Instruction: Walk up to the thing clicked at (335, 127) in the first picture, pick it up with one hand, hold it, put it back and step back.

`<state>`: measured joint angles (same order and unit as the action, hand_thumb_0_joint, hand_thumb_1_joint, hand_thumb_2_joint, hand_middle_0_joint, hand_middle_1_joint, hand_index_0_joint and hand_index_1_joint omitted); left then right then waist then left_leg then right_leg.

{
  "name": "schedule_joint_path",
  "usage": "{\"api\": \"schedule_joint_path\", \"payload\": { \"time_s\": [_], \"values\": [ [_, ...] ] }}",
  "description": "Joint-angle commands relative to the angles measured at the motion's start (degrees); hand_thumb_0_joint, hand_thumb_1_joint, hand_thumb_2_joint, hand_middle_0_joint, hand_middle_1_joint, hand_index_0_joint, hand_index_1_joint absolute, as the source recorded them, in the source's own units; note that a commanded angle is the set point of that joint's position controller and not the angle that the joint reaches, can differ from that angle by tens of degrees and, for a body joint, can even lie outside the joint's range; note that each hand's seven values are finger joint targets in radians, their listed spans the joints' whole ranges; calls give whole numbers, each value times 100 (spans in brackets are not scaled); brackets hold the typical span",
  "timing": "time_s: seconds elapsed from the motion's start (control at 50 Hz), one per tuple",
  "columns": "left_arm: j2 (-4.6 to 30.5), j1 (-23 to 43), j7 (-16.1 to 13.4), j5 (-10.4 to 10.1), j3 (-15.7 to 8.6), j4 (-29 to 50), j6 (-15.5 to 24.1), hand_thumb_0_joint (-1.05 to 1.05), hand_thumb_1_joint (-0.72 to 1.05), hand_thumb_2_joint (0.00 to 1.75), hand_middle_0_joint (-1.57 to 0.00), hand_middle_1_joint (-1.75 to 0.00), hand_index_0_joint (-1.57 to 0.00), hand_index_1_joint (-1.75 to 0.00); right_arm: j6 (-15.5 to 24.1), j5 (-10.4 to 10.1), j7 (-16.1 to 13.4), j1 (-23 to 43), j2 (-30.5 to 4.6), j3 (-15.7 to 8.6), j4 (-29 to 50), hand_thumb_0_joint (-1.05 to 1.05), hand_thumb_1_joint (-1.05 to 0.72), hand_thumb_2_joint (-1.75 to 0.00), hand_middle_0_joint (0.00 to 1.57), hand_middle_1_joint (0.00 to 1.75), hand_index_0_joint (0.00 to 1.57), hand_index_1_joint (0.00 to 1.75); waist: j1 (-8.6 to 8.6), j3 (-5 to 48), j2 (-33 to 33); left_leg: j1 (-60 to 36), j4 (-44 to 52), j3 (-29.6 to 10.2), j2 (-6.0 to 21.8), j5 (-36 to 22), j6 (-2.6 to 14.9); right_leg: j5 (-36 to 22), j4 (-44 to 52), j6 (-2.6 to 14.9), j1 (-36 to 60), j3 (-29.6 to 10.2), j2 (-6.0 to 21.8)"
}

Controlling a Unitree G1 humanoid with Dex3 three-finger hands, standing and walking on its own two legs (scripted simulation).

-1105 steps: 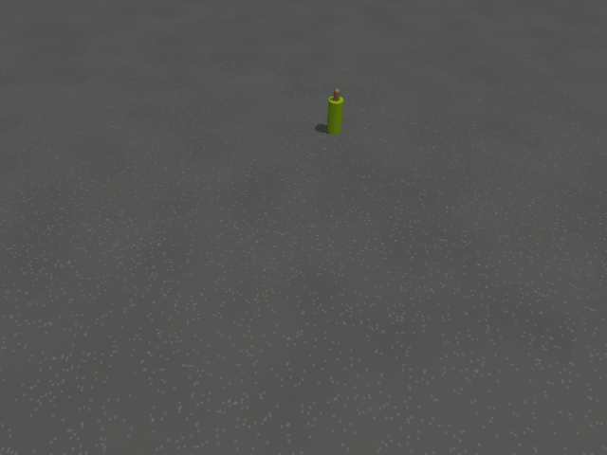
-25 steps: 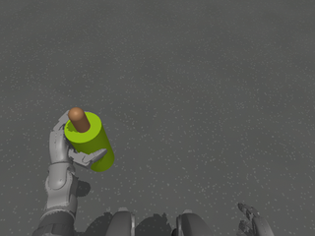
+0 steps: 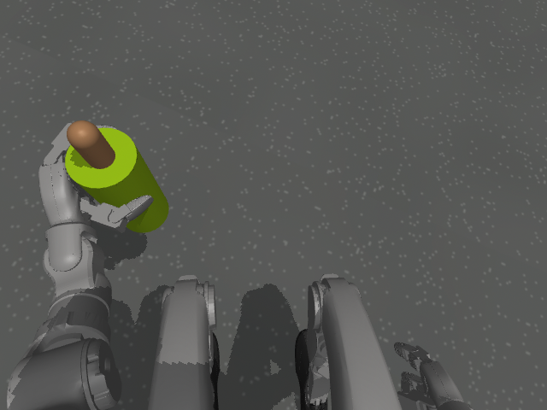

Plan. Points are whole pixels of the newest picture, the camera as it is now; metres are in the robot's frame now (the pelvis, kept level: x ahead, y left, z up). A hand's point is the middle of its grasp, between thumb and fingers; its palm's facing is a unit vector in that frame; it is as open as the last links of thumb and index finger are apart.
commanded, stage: crouch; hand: left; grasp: from the side
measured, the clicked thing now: (119, 179) +0.43 +0.22 -0.04
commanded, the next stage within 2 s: lower in 1.02 s
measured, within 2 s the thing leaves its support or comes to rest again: neither
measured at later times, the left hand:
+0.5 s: hand (135, 192) +0.46 +0.24 -0.17, palm faces +0.20 -0.98 +0.00, open 11.3 cm
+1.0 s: hand (142, 195) +0.47 +0.25 -0.23, palm faces +0.18 -0.98 -0.02, open 11.3 cm
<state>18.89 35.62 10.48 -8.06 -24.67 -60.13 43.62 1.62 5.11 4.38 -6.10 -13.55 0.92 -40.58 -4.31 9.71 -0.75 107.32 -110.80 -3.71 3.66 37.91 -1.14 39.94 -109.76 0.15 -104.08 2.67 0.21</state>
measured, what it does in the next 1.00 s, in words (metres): lowers itself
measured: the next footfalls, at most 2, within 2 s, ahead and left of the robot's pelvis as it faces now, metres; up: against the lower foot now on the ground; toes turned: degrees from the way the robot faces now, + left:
none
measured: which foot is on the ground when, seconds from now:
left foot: down 0.00-1.00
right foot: down 0.00-1.00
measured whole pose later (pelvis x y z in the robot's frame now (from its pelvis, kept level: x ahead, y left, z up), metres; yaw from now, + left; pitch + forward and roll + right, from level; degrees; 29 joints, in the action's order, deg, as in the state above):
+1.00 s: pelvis -0.02 +0.01 -0.16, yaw -7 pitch +27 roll -9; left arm 35.4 43.5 11.3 -4.1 -33.3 -66.5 43.1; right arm -2.5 10.4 6.0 -2.9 -17.1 9.7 -40.1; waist -11.2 -2.7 -4.7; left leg 131.1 -142.3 -11.6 3.2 39.4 -1.3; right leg 39.9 -136.9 -1.1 -124.9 7.3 -1.7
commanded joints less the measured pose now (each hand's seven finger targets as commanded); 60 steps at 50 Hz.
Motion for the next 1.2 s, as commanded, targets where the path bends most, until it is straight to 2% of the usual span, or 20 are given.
{"api": "schedule_joint_path", "payload": {
  "time_s": [0.0, 0.08, 0.12, 0.14, 0.24, 0.3, 0.36, 0.44, 0.48, 0.56, 0.66, 0.76, 0.8, 0.82, 0.94, 0.96, 1.02, 1.12, 1.16, 1.18],
  "values": [
    [1676, 2077, -116, 104, -439, 866, 584, 0, 5, 126, -122, -138, -123, -139, 67, 100, -22, -741, -1150, -316, 282, 0, -92, -91, 20, 30, 20, 30, -43, 3744, 578, -2096, 576, 83, -171, -1197, 200, -1194, 874, 161, 1416, -108, -169],
    [1848, 2601, -121, 180, -469, 874, 614, 0, -1, 126, -123, -138, -124, -140, 8, 158, -4, -758, -1182, -254, 204, 0, -93, -92, 20, 30, 20, 30, -158, 3717, 1031, -1798, 250, 162, -149, -825, 159, -903, 521, 187, 1021, -54, -191],
    [2012, 2504, -105, 177, -619, 679, 543, 0, -1, 126, -123, -137, -123, -139, -18, 162, -7, -812, -1222, -217, 152, 0, -93, -92, 20, 30, 20, 30, -157, 3761, 1003, -1574, 92, 191, -154, -912, 166, -1019, 348, 171, 1091, -14, -203],
    [1892, 2564, -75, 186, -526, 625, 507, 0, -4, 123, -122, -136, -123, -138, -29, 176, 2, -789, -1235, -212, 148, 0, -94, -92, 20, 30, 20, 30, -220, 3750, 981, -1548, 2, 173, -145, -837, 178, -980, 259, 171, 956, 24, -203],
    [1970, 2520, 14, 259, -506, 200, 342, 0, -6, 118, -121, -133, -122, -134, -97, 181, -10, -776, -1369, -136, 137, 0, -93, -91, 20, 30, 20, 30, -419, 3179, 881, -983, -289, 117, -136, -418, 185, -705, -131, 172, 410, 295, -243],
    [2122, 2667, 10, 179, -654, 310, 336, 0, -5, 117, -121, -133, -122, -133, -107, 189, 1, -766, -1431, -87, 149, 0, -93, -91, 20, 30, 20, 30, -385, 3165, 850, -855, -423, 80, -147, -216, 181, -535, -267, 165, 267, 378, -263],
    [2447, 2645, -17, 265, -790, 323, 335, 0, -1, 117, -118, -132, -120, -132, -155, 218, -6, -772, -1515, -36, 146, 0, -92, -91, 20, 30, 20, 30, -376, 3205, 1099, -926, -565, 27, -124, -362, 157, -680, -533, 182, 89, 450, -268],
    [2488, 2875, -8, 269, -762, 484, 408, 0, -1, 118, -118, -131, -120, -132, -200, 266, -7, -730, -1534, 79, 96, 0, -92, -91, 20, 30, 20, 30, -516, 2963, 1240, -687, -738, -33, -118, -224, 158, -648, -699, 182, -84, 509, -284],
    [2791, 2704, -27, 249, -985, 464, 409, 0, 1, 117, -119, -131, -121, -132, -207, 282, 3, -765, -1575, 129, 105, 0, -92, -91, 20, 30, 20, 30, -433, 3058, 1225, -507, -869, -25, -124, -302, 163, -709, -787, 173, 82, 512, -304],
    [2494, 2495, 74, 272, -795, 244, 347, 0, 5, 119, -121, -134, -123, -134, -249, 342, 26, -781, -1655, 197, 82, 0, -92, -91, 20, 30, 20, 30, -590, 2896, 1371, -647, -1019, -135, -98, -636, 120, -1006, -1018, 190, -178, 621, -307],
    [2753, 2334, 118, 275, -935, 228, 309, 0, 5, 120, -121, -135, -123, -135, -312, 400, 44, -734, -1732, 274, 116, 0, -92, -91, 20, 30, 20, 30, -562, 2753, 1341, -385, -1263, -137, -88, -706, 141, -1091, -1118, 161, -107, 649, -344],
    [2976, 2626, 118, 181, -1004, 508, 386, 0, 8, 124, -124, -138, -126, -138, -320, 446, 66, -648, -1774, 370, 167, 0, -91, -91, 20, 30, 20, 30, -684, 2784, 1221, -36, -1500, -167, -82, -427, 186, -946, -1153, 101, 63, 668, -374],
    [3064, 2548, 93, 190, -1025, 545, 403, 0, 9, 122, -123, -137, -125, -136, -330, 472, 77, -674, -1787, 402, 133, 0, -91, -91, 20, 30, 20, 30, -653, 2849, 1273, -47, -1599, -164, -65, -648, 173, -1142, -1232, 101, 170, 655, -393],
    [2861, 2474, 96, 198, -940, 376, 395, 0, 9, 123, -123, -137, -124, -137, -341, 487, 86, -693, -1803, 419, 95, 0, -92, -91, 20, 30, 20, 30, -707, 2806, 1293, -220, -1593, -223, -56, -750, 151, -1204, -1301, 112, 20, 708, -393],
    [2907, 2343, 70, 326, -872, 459, 382, 0, 9, 122, -124, -138, -126, -137, -414, 574, 107, -592, -1927, 452, 181, 0, -91, -91, 20, 30, 20, 30, -777, 2690, 1648, -484, -1605, -334, -25, -932, 74, -1333, -1460, 151, -237, 836, -401],
    [3061, 2412, 58, 322, -939, 548, 382, 0, 7, 122, -123, -137, -125, -137, -411, 567, 109, -515, -1942, 451, 201, 0, -91, -91, 20, 30, 20, 30, -702, 2589, 1716, -400, -1601, -325, -27, -827, 76, -1234, -1477, 171, -354, 830, -403],
    [2889, 2284, 48, 277, -878, 415, 347, 0, 8, 123, -124, -138, -126, -138, -447, 585, 118, -523, -1962, 490, 222, 0, -91, -91, 20, 30, 20, 30, -789, 2462, 1587, -314, -1646, -348, -29, -768, 85, -1223, -1473, 146, -314, 875, -401],
    [3029, 2431, -46, 251, -904, 545, 395, 0, 1, 120, -128, -142, -130, -141, -459, 612, 135, -405, -2006, 568, 315, 0, -92, -91, 20, 30, 20, 30, -872, 2418, 1511, -172, -1769, -395, -20, -713, 108, -1208, -1525, 122, -261, 911, -412],
    [3114, 2334, -97, 281, -956, 346, 424, 0, 2, 121, -128, -142, -131, -142, -466, 623, 143, -358, -2074, 589, 379, 0, -92, -91, 20, 30, 20, 30, -904, 2327, 1469, -97, -1816, -426, -15, -704, 105, -1209, -1560, 120, -247, 928, -423],
    [2957, 2067, -107, 270, -927, -70, 415, 0, 4, 122, -129, -143, -131, -142, -478, 633, 160, -350, -2050, 669, 388, 0, -92, -91, 20, 30, 20, 30, -984, 2183, 1316, -14, -1837, -461, -14, -726, 104, -1225, -1564, 107, -231, 975, -429]
  ]
}}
